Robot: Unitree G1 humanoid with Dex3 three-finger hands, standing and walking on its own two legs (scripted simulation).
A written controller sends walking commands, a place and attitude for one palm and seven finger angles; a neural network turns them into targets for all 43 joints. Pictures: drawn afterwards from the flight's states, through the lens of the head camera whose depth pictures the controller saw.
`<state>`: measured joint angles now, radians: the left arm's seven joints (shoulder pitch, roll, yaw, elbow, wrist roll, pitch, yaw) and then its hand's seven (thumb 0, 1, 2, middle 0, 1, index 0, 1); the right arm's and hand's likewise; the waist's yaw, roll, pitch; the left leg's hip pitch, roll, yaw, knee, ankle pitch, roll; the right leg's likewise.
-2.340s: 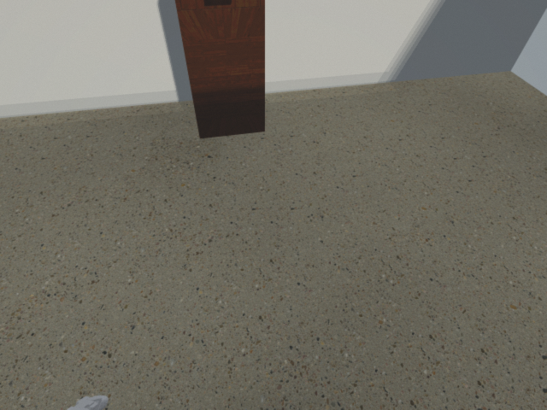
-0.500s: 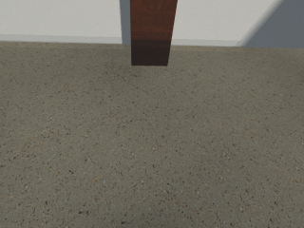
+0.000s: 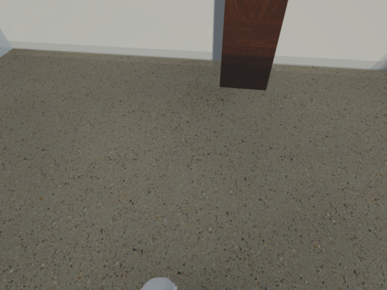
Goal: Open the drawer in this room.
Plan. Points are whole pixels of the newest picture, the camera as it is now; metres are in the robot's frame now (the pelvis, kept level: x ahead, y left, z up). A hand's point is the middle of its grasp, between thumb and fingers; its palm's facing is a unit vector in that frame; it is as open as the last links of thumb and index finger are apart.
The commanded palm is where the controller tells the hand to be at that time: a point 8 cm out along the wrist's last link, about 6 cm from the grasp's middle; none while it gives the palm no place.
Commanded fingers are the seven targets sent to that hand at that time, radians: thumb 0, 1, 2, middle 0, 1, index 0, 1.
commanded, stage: turn or walk to find it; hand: left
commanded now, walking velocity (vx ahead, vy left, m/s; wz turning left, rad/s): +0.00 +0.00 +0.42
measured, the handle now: out of the picture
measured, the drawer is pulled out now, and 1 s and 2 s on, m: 0.00 0.00 0.00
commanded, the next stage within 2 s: stand and wait in 0.38 s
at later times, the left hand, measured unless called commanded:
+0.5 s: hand out of the picture -0.01 +0.26 -0.17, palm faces +0.27 -0.93 -0.24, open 7.4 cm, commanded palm none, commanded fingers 0.00 0.90 0.90 -0.20 -0.30 -0.20 -0.30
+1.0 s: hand out of the picture -0.03 +0.19 -0.18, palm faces +0.26 -0.95 -0.18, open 7.3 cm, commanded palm none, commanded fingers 0.00 0.90 0.90 -0.20 -0.30 -0.20 -0.30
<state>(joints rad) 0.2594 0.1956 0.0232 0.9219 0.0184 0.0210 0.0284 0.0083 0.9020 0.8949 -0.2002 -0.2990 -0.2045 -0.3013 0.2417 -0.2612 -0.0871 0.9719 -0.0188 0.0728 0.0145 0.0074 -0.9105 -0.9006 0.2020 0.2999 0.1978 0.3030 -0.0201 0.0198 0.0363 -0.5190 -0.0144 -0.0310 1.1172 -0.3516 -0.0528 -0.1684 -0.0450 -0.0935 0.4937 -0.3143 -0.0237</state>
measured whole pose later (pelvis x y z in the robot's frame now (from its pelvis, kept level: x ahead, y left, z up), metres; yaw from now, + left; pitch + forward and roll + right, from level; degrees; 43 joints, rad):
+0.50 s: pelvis -0.01 +0.04 +0.00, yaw +12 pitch +0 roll -1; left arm 0.23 0.26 0.06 0.96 0.01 0.06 0.01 0.01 0.91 0.90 -0.20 -0.30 -0.20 -0.30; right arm 0.15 -0.17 -0.02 0.95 -0.01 0.02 0.00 0.00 -0.91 -0.90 0.21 0.30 0.20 0.30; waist 0.03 -0.04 0.05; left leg -0.20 -0.02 -0.01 0.46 -0.25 0.04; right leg -0.43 -0.09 -0.03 0.97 -0.42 0.08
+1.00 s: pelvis +0.00 +0.01 -0.01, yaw +11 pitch -1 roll +0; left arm 0.27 0.17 0.03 1.07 0.01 0.03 0.02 0.01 0.92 0.89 -0.20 -0.30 -0.20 -0.30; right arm 0.25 -0.16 -0.03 1.11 -0.01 0.02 -0.03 0.01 -0.91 -0.90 0.20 0.30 0.20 0.30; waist 0.02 -0.01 0.04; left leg -0.19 0.06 0.06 0.52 -0.31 -0.03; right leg -0.24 0.01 -0.04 0.52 -0.26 -0.02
